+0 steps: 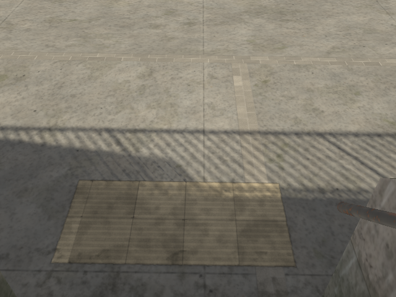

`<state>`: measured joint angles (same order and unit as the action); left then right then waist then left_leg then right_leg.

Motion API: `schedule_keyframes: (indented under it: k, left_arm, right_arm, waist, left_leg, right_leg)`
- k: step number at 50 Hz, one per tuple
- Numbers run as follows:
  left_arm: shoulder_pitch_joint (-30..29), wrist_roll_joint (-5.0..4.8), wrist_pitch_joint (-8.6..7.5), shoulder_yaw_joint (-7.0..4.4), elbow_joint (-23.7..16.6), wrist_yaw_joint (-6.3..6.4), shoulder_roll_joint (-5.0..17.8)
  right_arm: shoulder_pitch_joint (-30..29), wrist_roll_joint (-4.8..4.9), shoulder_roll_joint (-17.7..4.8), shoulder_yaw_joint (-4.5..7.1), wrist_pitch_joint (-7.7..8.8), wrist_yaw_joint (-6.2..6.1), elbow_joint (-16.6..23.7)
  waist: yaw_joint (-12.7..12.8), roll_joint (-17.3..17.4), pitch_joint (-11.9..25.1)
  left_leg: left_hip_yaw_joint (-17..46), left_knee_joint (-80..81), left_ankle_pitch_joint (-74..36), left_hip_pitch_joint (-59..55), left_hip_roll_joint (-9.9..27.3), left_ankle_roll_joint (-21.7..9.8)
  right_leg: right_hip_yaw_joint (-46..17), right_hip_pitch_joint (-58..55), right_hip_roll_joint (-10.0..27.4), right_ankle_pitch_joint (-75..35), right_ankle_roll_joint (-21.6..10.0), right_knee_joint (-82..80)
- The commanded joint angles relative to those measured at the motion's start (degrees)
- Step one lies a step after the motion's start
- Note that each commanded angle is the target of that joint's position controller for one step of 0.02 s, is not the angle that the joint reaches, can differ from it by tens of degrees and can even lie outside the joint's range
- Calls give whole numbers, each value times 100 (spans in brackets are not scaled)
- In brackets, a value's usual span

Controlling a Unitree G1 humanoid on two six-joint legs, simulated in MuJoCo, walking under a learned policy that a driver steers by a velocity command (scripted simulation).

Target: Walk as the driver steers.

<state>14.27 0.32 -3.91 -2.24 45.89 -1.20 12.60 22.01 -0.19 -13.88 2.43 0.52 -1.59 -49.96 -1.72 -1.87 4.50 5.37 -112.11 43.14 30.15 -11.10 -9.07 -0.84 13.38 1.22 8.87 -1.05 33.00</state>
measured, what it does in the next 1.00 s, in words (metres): goes down: left foot 0.22 m lower, then right foot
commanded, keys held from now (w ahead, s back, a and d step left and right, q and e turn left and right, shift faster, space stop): q+shift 0.04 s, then shift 0.96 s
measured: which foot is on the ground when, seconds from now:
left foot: up 0.00-0.28, down 0.30-1.00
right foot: down 0.00-0.30, up 0.32-0.58, down 0.60-1.00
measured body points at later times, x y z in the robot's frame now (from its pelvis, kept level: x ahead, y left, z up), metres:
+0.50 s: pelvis +0.21 +0.02 -0.25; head +0.21 +0.02 +0.20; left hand +0.22 +0.26 -0.38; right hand +0.26 -0.23 -0.39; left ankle +0.22 +0.08 -0.97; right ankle +0.30 -0.14 -0.84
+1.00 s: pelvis +0.23 -0.03 -0.23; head +0.23 -0.03 +0.22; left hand +0.24 +0.22 -0.37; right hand +0.37 -0.23 -0.38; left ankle +0.22 +0.08 -0.97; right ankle +0.22 -0.15 -0.97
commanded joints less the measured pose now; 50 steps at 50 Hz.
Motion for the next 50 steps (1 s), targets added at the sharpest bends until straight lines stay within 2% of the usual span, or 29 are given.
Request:
schedule_keyframes:
  k: [1,2,3,4,5,6,7,9,13,14,15,16,17,18,19,20,22,24,26,29,30,31,32,33,35,38,39,40,50]
  left_arm:
    - [1977,-87,-81,-152,265,-121,640]
    - [1835,1097,-89,87,710,33,-222]
    - [1546,962,-103,98,433,59,-213]
    - [879,955,-170,352,296,246,-642]
    - [429,1104,-277,239,422,196,85]
    - [201,1157,-475,274,237,206,249]
    - [497,846,-631,295,362,290,257]
    - [1080,673,-803,135,356,301,1188]
    - [1751,353,-227,193,927,59,1409]
    - [1750,756,-61,132,1183,-207,1543]
    - [1550,733,3,84,1113,-419,1411]
    - [1799,580,58,127,1041,-631,1141]
    - [1789,465,103,104,683,-806,745]
    - [820,246,48,177,80,-730,928]
    - [430,75,-1,381,-343,-629,709]
    - [1012,-55,-5,477,-234,-510,493]
    - [1869,212,66,560,300,-382,245]
    - [2404,366,186,330,833,-682,454]
    - [2519,296,138,281,731,-780,458]
    - [2559,159,7,142,678,-560,520]
    - [1900,-10,17,189,441,-520,509]
    - [1089,-109,18,133,247,-371,882]
    - [372,-115,32,103,114,-294,1270]
    - [14,64,43,59,196,-216,1245]
    - [62,9,52,-8,348,-101,1163]
    - [213,83,-8,-44,599,-399,1016]
    - [903,-212,296,299,762,-105,-41]
    - [839,-185,452,267,713,9,149]
    - [365,-19,604,218,602,-39,513]
  right_arm:
    - [-379,-229,-28,22,5,-83,660]
    - [107,-628,612,-356,346,666,971]
    - [-179,-801,545,-277,385,868,929]
    - [-424,-551,164,-180,487,1042,853]
    - [-20,-810,538,-285,518,1320,368]
    - [100,-975,216,-266,571,1363,257]
    - [-258,-882,-401,-81,559,1267,227]
    - [-755,-701,-811,-6,488,1027,374]
    - [-1586,-853,-329,-211,69,888,539]
    - [-28,-836,-349,-154,45,787,28]
    - [2326,-742,-933,165,223,624,-913]
    - [3219,-760,-1450,386,282,516,-1253]
    - [1810,-515,-1858,422,217,619,-589]
    - [1347,-665,-1828,432,254,589,-372]
    - [797,-711,-1496,316,236,631,-253]
    - [358,-601,-1282,123,156,783,-204]
    - [-82,-520,104,-376,339,766,-271]
    - [-544,-357,-433,-366,608,654,-209]
    - [-1198,-546,-1212,-243,700,615,10]
    - [-1815,-374,-1161,-341,722,890,106]
    - [-1279,-277,-1142,-283,666,976,-150]
    - [-301,83,-1322,-162,538,1017,-179]
    - [502,12,-1563,24,408,945,-151]
    - [346,24,-1476,28,305,893,-75]
    - [-324,-17,-1132,9,224,860,191]
    - [-783,-15,-874,-47,150,924,116]
    - [-871,223,-82,-256,-120,416,26]
    - [-752,256,50,-353,-230,237,8]
    - [-1224,79,-491,-395,-319,248,-276]
  waist:
    - [517,-685,-449]
    - [156,60,71]
    - [175,-923,-1167]
    - [136,193,-1669]
    - [-283,-522,-1090]
    - [-308,-343,-754]
    - [-74,-238,-921]
    - [268,43,-767]
    - [541,-396,-1703]
    - [27,-320,-1363]
    - [-729,701,-654]
    - [-1055,2325,582]
    - [-265,1608,1979]
    - [-555,796,1682]
    - [-526,-88,1136]
    - [92,-111,594]
    - [727,79,-1281]
    - [1063,347,-1125]
    - [1297,641,-593]
    - [1532,659,-319]
    - [1204,326,-456]
    - [576,412,-355]
    - [-105,65,-238]
    - [-205,353,-42]
    - [-89,104,52]
    - [142,-46,-533]
    - [222,454,-35]
    - [146,231,85]
    - [300,6,-834]
  left_leg:
    - [-162,-783,-603,4393,733,182]
    - [496,819,-3027,4741,1683,264]
    - [681,2158,-3689,4740,2137,405]
    - [217,4670,-5165,2875,2087,575]
    - [-529,4209,-6937,-343,1669,679]
    - [-675,4282,-8374,-1412,1542,717]
    - [-742,4616,-7812,-855,1359,826]
    - [-1197,6392,-8617,-1704,992,916]
    - [-52,10320,-6428,36,1986,539]
    - [-18,9873,-7455,-1561,2115,441]
    - [-800,10237,-8142,-3983,1582,373]
    - [-525,9552,-9904,-6368,2141,-571]
    - [201,7206,-11872,-7882,3090,-1303]
    - [655,7299,-12061,-7522,3467,-1504]
    - [530,7661,-9783,-6241,3534,-1114]
    - [560,7879,-9282,-4242,3572,-990]
    - [253,8886,-6910,-236,3026,-607]
    - [-595,8464,-6037,1901,1869,-25]
    - [-251,7974,-6250,2534,1929,169]
    - [188,7272,-6771,1657,2414,438]
    - [222,7636,-6441,508,2341,715]
    - [264,7599,-5886,-493,2075,594]
    - [51,7728,-5560,-1170,1753,591]
    - [280,7691,-5138,-1645,1849,397]
    - [33,7712,-5162,-1587,1837,257]
    - [-784,7804,-3697,-1545,1312,829]
    - [-431,7762,-5309,-2111,1705,820]
    - [-398,7805,-5590,-2269,1770,859]
    - [-84,9004,-3234,-1899,1899,842]
  right_leg:
    - [-1341,-2903,2133,-6208,-742,789]
    - [-871,-2342,1659,-2886,-440,405]
    - [-1712,-456,2362,-3930,-1104,39]
    - [-1120,2179,1796,-2883,-1094,65]
    - [288,4348,765,-1326,-653,531]
    - [763,5010,389,417,-247,830]
    - [531,4218,434,350,17,1083]
    - [920,3668,250,961,523,2014]
    - [-1894,182,1683,-73,-371,2191]
    - [-1867,630,1763,-894,-446,3160]
    - [-783,1249,858,-1283,-23,5248]
    - [132,2866,-435,2977,391,8347]
    - [327,4398,-373,4227,451,9127]
    - [430,5496,-226,4633,619,9379]
    - [75,5813,279,4377,447,7985]
    - [-231,5010,551,3952,469,7572]
    - [-734,3178,943,863,697,5180]
    - [-7,882,491,-1650,832,3942]
    - [114,-236,84,-1861,827,4758]
    - [47,-701,29,-392,1031,3970]
    - [-117,41,84,-158,976,2705]
    - [-271,225,276,-719,772,626]
    - [-388,605,107,-1537,408,890]
    - [-384,654,145,-1140,416,715]
    - [-298,268,74,-1184,322,425]
    - [-545,311,184,-1576,6,-459]
    - [-768,-331,785,-3824,36,-165]
    - [-669,-503,770,-4058,78,-96]
    - [-728,-375,587,18,-137,-1436]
